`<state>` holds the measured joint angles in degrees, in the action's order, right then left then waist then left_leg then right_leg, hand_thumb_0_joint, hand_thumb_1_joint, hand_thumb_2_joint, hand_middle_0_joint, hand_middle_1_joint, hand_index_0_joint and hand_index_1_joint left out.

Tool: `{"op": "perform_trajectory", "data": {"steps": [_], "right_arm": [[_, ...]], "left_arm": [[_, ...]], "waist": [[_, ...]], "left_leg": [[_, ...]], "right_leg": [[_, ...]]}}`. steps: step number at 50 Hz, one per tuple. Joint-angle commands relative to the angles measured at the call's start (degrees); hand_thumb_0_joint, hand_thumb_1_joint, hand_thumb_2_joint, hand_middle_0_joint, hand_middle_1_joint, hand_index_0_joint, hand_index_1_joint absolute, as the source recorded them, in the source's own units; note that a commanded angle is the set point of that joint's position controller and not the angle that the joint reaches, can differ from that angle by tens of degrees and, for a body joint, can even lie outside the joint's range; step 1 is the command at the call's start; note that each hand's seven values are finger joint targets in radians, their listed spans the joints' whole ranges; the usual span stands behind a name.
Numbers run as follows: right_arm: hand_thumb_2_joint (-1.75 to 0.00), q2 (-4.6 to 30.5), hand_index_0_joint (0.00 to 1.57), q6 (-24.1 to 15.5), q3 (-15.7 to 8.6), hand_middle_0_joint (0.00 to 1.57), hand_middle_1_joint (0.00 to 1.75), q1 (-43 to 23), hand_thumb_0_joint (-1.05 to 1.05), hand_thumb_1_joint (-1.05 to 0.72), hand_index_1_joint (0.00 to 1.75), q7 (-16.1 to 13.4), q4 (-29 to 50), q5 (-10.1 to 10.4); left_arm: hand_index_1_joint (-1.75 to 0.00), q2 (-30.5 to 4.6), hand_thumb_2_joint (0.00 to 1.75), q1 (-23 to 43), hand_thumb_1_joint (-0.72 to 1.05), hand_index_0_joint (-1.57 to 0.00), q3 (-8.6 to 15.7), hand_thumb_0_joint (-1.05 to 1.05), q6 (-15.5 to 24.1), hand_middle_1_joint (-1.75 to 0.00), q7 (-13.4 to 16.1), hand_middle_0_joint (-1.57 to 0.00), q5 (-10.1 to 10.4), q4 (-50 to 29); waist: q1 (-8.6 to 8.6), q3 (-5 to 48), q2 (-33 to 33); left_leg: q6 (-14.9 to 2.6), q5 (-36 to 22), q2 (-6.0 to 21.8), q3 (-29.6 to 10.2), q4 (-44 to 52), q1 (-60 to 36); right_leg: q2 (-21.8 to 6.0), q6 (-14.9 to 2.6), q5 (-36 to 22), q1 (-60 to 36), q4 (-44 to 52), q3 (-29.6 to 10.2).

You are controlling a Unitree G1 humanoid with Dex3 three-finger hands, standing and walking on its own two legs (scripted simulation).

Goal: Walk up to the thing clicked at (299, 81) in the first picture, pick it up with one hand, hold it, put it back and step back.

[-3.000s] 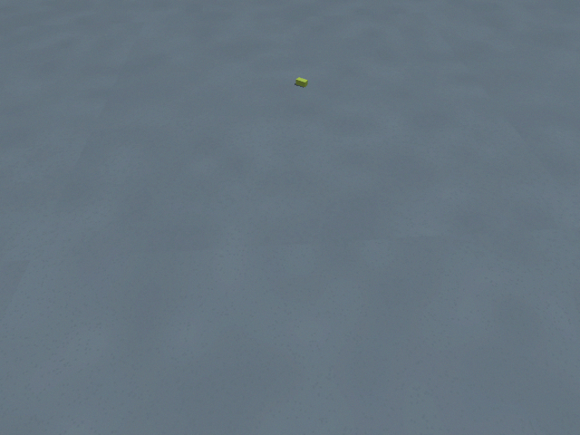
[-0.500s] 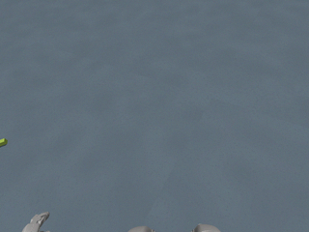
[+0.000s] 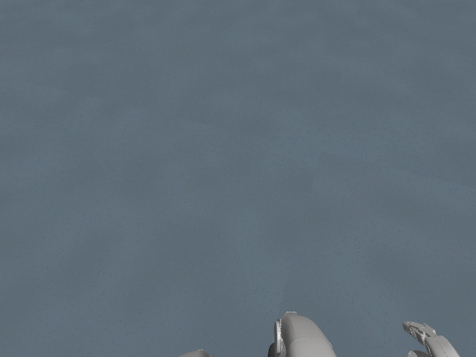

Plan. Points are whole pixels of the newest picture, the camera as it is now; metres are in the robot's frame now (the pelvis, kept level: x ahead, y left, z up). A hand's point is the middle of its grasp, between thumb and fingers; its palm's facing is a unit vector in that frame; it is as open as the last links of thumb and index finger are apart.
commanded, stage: walk up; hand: left
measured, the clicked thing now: out of the picture +0.55 +1.23 -0.74
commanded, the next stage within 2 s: none
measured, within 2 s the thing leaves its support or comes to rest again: neither
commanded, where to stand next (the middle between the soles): +0.12 +1.20 m, yaw -28 degrees
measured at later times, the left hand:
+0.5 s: hand out of the picture +0.17 +0.55 -0.13, palm faces -0.12 -0.77 -0.63, open 7.4 cm
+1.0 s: hand out of the picture +0.22 +0.73 -0.13, palm faces -0.19 -0.77 -0.60, open 7.4 cm
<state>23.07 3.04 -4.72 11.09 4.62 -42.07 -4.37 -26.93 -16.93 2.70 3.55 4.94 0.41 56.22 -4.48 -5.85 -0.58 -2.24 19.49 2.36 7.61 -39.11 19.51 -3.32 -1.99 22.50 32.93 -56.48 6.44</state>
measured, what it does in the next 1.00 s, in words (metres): steps to the left: right foot, then left foot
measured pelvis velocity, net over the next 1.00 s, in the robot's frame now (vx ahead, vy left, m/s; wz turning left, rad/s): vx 0.09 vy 0.43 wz -0.19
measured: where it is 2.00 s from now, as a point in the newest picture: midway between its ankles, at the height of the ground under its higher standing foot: outside the picture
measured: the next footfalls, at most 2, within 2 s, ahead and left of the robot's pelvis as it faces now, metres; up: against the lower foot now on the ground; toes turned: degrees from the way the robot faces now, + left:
right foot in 0.08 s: +0.15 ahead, -0.06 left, +0.00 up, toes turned -9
left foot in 0.42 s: +0.13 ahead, +0.34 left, +0.00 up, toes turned -4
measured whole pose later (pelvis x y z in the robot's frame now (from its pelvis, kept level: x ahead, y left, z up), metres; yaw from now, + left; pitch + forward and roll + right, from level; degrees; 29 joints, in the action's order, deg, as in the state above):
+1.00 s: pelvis +0.09 +0.43 -0.03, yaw -11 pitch -1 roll -1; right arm 27.7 6.2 -6.7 14.2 6.4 -39.3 -4.2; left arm -27.0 -17.4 3.7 3.3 4.4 -3.1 47.0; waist -0.6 -4.5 -5.4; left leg -1.3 28.3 5.4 -4.0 -58.7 28.4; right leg -7.7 -0.5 14.1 31.5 -45.8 -1.6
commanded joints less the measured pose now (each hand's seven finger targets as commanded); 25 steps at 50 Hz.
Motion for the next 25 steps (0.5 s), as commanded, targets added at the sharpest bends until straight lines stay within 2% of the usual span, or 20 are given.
{"op": "perform_trajectory", "data": {"steps": [1, 2, 3, 4, 5, 6, 7, 9, 10, 12, 13, 15, 18, 19, 20, 21, 22, 23, 24, 25], "right_arm": [[-0.90, 13.04, 0.20, -0.92, -3.58, 0.20, 0.30, -9.58, 0.00, -0.90, 0.30, -0.61, 8.63, -0.06], [-0.90, 12.84, 0.20, -0.69, -3.32, 0.20, 0.30, -11.27, 0.00, -0.90, 0.30, -0.16, 9.85, 0.44], [-0.90, 9.77, 0.20, -0.83, -2.51, 0.20, 0.30, -9.20, 0.00, -0.90, 0.30, 0.12, 10.37, 0.86], [-0.90, 8.41, 0.20, -0.37, -1.99, 0.20, 0.30, -4.84, 0.00, -0.90, 0.30, 0.04, 10.17, 0.67], [-0.90, 12.59, 0.20, 0.90, -3.47, 0.20, 0.30, -2.04, 0.00, -0.90, 0.30, -0.60, 9.29, 0.62], [-0.90, 15.17, 0.20, 1.68, -4.62, 0.20, 0.30, -1.94, 0.00, -0.90, 0.30, -0.81, 8.31, 0.41], [-0.90, 16.19, 0.20, 1.68, -5.13, 0.20, 0.30, -2.14, 0.00, -0.90, 0.30, -0.54, 7.46, -0.08], [-0.90, 17.04, 0.20, 1.47, -5.50, 0.20, 0.30, -0.05, 0.00, -0.90, 0.30, 0.27, 5.56, -0.22], [-0.90, 16.51, 0.20, 1.45, -5.65, 0.20, 0.30, 1.17, 0.00, -0.90, 0.30, 0.76, 4.78, -0.26], [-0.90, 15.51, 0.20, 1.76, -5.61, 0.20, 0.30, 2.75, 0.00, -0.90, 0.30, 1.79, 4.37, -0.15], [-0.90, 15.27, 0.20, 1.84, -5.68, 0.20, 0.30, 2.20, 0.00, -0.90, 0.30, 2.20, 4.64, 0.04], [-0.90, 15.04, 0.20, 1.82, -5.86, 0.20, 0.30, 0.03, 0.00, -0.90, 0.30, 2.70, 5.58, 0.17], [-0.90, 14.39, 0.20, 1.18, -5.90, 0.20, 0.30, 0.64, 0.00, -0.90, 0.30, 2.48, 5.56, 0.41], [-0.90, 14.61, 0.20, 0.79, -6.17, 0.20, 0.30, 2.96, 0.00, -0.90, 0.30, 2.15, 5.25, 0.39], [-0.90, 15.19, 0.20, 0.17, -6.69, 0.20, 0.30, 8.06, 0.00, -0.90, 0.30, 1.57, 4.00, 0.01], [-0.90, 16.25, 0.20, -0.73, -7.35, 0.20, 0.30, 12.89, 0.00, -0.90, 0.30, 0.87, 2.59, -0.82], [-0.90, 23.22, 0.20, -1.41, -8.63, 0.20, 0.30, 12.22, 0.00, -0.90, 0.30, 0.06, 4.11, -1.95], [-0.90, 26.29, 0.20, -1.72, -8.83, 0.20, 0.30, 7.84, 0.00, -0.90, 0.30, -0.95, 4.13, -0.37], [-0.90, 20.14, 0.20, -1.69, -7.97, 0.20, 0.30, 5.43, 0.00, -0.90, 0.30, -1.39, 5.76, -0.46], [-0.90, 17.96, 0.20, -1.61, -6.84, 0.20, 0.30, 5.08, 0.00, -0.90, 0.30, -1.69, 6.09, -0.51]], "left_arm": [[-0.30, -11.18, 0.90, -12.88, 0.90, -0.20, 4.52, 0.00, 1.29, -0.30, 1.27, -0.20, -0.42, -1.03], [-0.30, -13.19, 0.90, -18.10, 0.90, -0.20, 5.87, 0.00, 1.34, -0.30, 1.69, -0.20, -0.96, -0.07], [-0.30, -16.71, 0.90, -22.23, 0.90, -0.20, 7.62, 0.00, 1.51, -0.30, 2.32, -0.20, -1.98, -0.59], [-0.30, -19.99, 0.90, -19.99, 0.90, -0.20, 8.06, 0.00, 1.56, -0.30, 2.85, -0.20, -2.68, -3.35], [-0.30, -20.16, 0.90, -14.95, 0.90, -0.20, 7.32, 0.00, 1.38, -0.30, 2.90, -0.20, -1.75, -6.99], [-0.30, -20.91, 0.90, -9.28, 0.90, -0.20, 7.34, 0.00, 1.32, -0.30, 3.12, -0.20, -1.34, -9.37], [-0.30, -18.79, 0.90, -5.77, 0.90, -0.20, 6.80, 0.00, 1.37, -0.30, 2.88, -0.20, -1.41, -10.82], [-0.30, -17.13, 0.90, -1.93, 0.90, -0.20, 6.52, 0.00, 1.65, -0.30, 2.55, -0.20, -2.08, -12.14], [-0.30, -17.33, 0.90, -1.44, 0.90, -0.20, 6.67, 0.00, 1.76, -0.30, 2.34, -0.20, -2.42, -12.07], [-0.30, -19.20, 0.90, 0.49, 0.90, -0.20, 7.40, 0.00, 1.88, -0.30, 1.86, -0.20, -3.07, -12.57], [-0.30, -20.10, 0.90, 0.61, 0.90, -0.20, 7.76, 0.00, 1.93, -0.30, 1.67, -0.20, -3.28, -12.70], [-0.30, -21.51, 0.90, -1.34, 0.90, -0.20, 8.35, 0.00, 2.01, -0.30, 1.37, -0.20, -3.58, -12.30], [-0.30, -21.75, 0.90, -3.36, 0.90, -0.20, 8.47, 0.00, 1.99, -0.30, 0.94, -0.20, -3.34, -11.75], [-0.30, -21.74, 0.90, -1.85, 0.90, -0.20, 8.17, 0.00, 1.91, -0.30, 0.92, -0.20, -3.19, -11.98], [-0.30, -20.32, 0.90, 0.77, 0.90, -0.20, 7.30, 0.00, 1.68, -0.30, 0.93, -0.20, -3.09, -12.67], [-0.30, -15.68, 0.90, 0.73, 0.90, -0.20, 5.73, 0.00, 1.21, -0.30, 0.98, -0.20, -2.79, -12.59], [-0.30, -8.61, 0.90, 0.76, 0.90, -0.20, 3.66, 0.00, 1.11, -0.30, 1.53, -0.20, -1.98, -13.41], [-0.30, -11.24, 0.90, 4.48, 0.90, -0.20, 3.74, 0.00, 1.31, -0.30, 3.51, -0.20, -1.30, -13.15], [-0.30, -12.86, 0.90, 5.23, 0.90, -0.20, 3.36, 0.00, 1.44, -0.30, 3.16, -0.20, -0.88, -11.91], [-0.30, -12.53, 0.90, 2.94, 0.90, -0.20, 3.77, 0.00, 1.48, -0.30, 2.81, -0.20, -0.14, -10.04]], "waist": [[5.83, 8.81, -8.53], [9.54, 10.32, -4.63], [12.33, 11.67, 2.70], [9.35, 10.87, 10.82], [7.26, 10.36, 3.46], [5.96, 7.69, 3.22], [4.57, 6.06, 1.87], [2.37, 5.67, 3.73], [1.72, 5.92, 5.09], [1.07, 5.59, 8.36], [1.41, 5.05, 9.77], [3.13, 4.84, 10.49], [4.42, 6.54, 10.03], [2.53, 7.73, 9.89], [-1.13, 9.40, 6.92], [-4.66, 10.48, -2.72], [-5.06, 6.81, -23.02], [-4.17, 5.27, -23.78], [-3.88, 2.69, -11.47], [-2.66, 3.65, -8.87]], "left_leg": [[-10.69, -17.70, 10.62, -8.91, 5.40, 4.94], [-7.76, -18.74, 7.64, -5.47, -3.05, 13.03], [-3.41, -11.89, 3.60, -3.72, -13.90, 22.84], [-0.04, 10.62, -1.53, -5.38, -25.48, 29.78], [2.08, 12.60, 0.10, -13.95, -32.84, 27.82], [2.61, 12.00, 2.04, -15.72, -38.03, 26.05], [2.83, 8.66, 4.05, -17.44, -39.85, 25.18], [2.69, 4.87, 4.61, -16.76, -36.12, 20.96], [2.64, 3.68, 4.32, -15.63, -33.58, 17.77], [2.71, 3.18, 3.98, -13.15, -28.61, 12.80], [2.73, 3.46, 3.65, -11.63, -25.38, 11.35], [2.33, 5.70, 2.87, -9.10, -20.60, 9.31], [1.79, 8.30, 1.23, -6.32, -14.26, 8.06], [1.34, 6.09, 1.28, -6.47, -9.83, 5.06], [0.81, 4.10, 0.61, -6.46, -2.67, -2.11], [0.42, 6.64, -0.66, -9.14, 7.85, -9.90], [-2.38, 1.57, 12.93, -32.07, 17.95, -11.87], [-9.22, -3.26, 16.86, -41.58, 19.78, -8.57], [-8.55, -14.39, 14.62, -33.48, 14.92, -7.23], [-6.96, -25.13, 12.22, -27.51, 10.30, -9.45]], "right_leg": [[-1.73, -1.81, -10.85, -18.33, 15.98, -2.08], [-0.86, -2.27, -14.08, -30.05, 20.34, -2.88], [-4.70, -3.56, -11.34, -39.71, 24.75, -10.11], [-18.05, -7.33, -7.49, -38.93, 34.68, -31.21], [-24.77, -11.52, 2.30, -30.05, 39.44, -42.69], [-27.02, -16.29, 10.11, -22.19, 41.07, -45.23], [-24.29, -16.88, 11.19, -18.39, 39.94, -40.62], [-17.67, -12.31, 9.18, -12.96, 36.89, -28.23], [-15.65, -10.92, 7.72, -10.22, 35.68, -24.22], [-12.87, -9.75, 8.61, -4.81, 33.92, -18.64], [-12.15, -9.77, 9.95, -2.85, 33.48, -17.25], [-11.80, -10.33, 11.61, -1.03, 32.73, -17.30], [-12.14, -10.82, 6.90, -4.46, 29.93, -18.55], [-12.56, -10.19, 3.80, -3.76, 27.41, -18.43], [-10.83, -7.87, 1.13, -0.22, 20.38, -15.54], [-3.90, -4.39, -0.31, 5.54, 6.01, -9.27], [9.53, -0.43, 15.95, 20.88, -9.15, -1.87], [5.81, -2.64, 16.03, 21.40, -11.84, -10.39], [4.01, -1.51, 11.73, 20.11, -11.96, -10.38], [3.91, -0.64, 9.20, 18.82, -10.82, -10.57]]}}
